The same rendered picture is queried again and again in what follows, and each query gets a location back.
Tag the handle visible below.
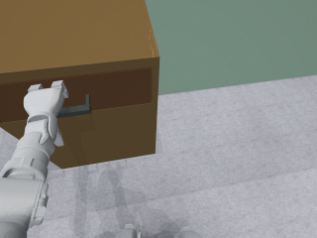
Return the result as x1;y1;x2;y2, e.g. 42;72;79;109
56;94;92;118

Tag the drawer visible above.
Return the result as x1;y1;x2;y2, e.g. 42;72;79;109
0;67;152;123

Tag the cabinet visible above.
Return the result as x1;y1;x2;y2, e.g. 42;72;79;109
0;0;160;170

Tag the left robot hand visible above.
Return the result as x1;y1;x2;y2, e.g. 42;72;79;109
23;80;69;147

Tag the robot left upper arm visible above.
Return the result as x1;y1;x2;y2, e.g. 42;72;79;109
0;178;49;238

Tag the robot shin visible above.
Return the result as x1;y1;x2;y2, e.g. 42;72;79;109
124;224;136;229
178;227;190;234

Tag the robot right shin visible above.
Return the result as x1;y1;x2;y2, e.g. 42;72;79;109
178;227;190;234

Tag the left robot forearm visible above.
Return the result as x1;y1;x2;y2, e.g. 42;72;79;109
0;112;57;183

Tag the robot left shin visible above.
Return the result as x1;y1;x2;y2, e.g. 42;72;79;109
124;224;136;229

